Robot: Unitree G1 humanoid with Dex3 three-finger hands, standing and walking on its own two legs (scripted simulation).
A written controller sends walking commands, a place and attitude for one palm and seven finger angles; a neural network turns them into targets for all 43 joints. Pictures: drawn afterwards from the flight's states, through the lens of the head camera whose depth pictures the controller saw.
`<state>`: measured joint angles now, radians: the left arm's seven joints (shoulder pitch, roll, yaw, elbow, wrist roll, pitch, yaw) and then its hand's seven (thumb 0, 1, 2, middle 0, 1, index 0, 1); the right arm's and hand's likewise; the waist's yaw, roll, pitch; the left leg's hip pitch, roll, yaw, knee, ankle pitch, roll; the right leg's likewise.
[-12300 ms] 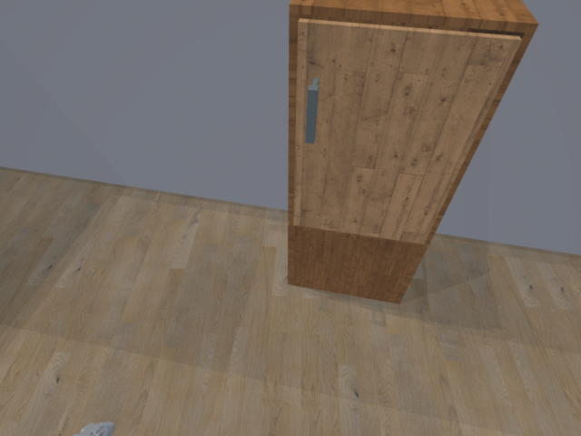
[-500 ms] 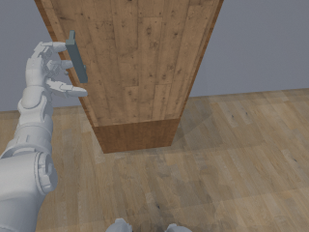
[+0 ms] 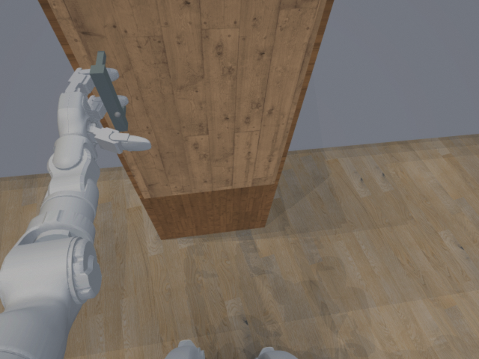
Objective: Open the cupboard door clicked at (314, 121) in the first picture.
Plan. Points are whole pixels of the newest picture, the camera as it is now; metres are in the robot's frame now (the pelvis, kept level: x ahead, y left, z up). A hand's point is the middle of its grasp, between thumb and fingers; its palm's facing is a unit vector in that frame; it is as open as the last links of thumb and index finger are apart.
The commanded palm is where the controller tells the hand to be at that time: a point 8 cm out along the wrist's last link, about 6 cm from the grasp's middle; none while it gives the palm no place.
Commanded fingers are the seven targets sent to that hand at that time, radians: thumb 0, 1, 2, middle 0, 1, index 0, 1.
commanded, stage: slide the fingers in behind the handle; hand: left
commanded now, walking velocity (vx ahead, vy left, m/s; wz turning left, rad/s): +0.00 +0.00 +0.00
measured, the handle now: (112, 93) +0.55 +0.18 +0.11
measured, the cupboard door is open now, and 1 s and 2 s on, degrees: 1 0 20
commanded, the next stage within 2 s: close the thumb around the handle in 0.54 s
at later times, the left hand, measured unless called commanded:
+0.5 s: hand (123, 113) +0.50 +0.16 +0.10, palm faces +0.10 -1.00 +0.00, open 14.0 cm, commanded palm +0.47 +0.21 +0.10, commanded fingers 0.00 -0.50 0.30 -0.30 -1.20 -0.30 -1.20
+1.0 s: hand (117, 115) +0.50 +0.17 +0.10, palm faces +0.08 -1.00 +0.02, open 10.4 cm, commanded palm +0.47 +0.22 +0.10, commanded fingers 0.00 0.56 0.76 -0.38 -1.31 -0.38 -1.31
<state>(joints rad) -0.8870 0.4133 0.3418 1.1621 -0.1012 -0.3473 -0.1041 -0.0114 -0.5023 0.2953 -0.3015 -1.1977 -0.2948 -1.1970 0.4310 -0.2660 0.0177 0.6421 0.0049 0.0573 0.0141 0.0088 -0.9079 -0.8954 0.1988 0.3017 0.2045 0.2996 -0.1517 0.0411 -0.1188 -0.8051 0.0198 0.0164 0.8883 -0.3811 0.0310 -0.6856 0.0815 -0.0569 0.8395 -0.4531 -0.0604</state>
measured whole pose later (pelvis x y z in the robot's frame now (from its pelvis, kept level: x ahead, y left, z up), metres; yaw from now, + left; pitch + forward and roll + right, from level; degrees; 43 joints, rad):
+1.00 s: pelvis +0.00 +0.01 +0.00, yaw +0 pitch +17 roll -2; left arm -0.88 0.38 0.33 1.15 -0.11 -0.36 -0.10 -0.01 0.04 0.53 -0.34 -1.26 -0.34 -1.26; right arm 0.41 -0.26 0.01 0.65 0.00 0.06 0.02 0.01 -0.91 -0.90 0.20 0.30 0.20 0.30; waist -0.15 0.04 -0.12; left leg -0.80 0.01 0.01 0.89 -0.39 0.04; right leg -0.67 0.08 -0.06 0.83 -0.46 -0.05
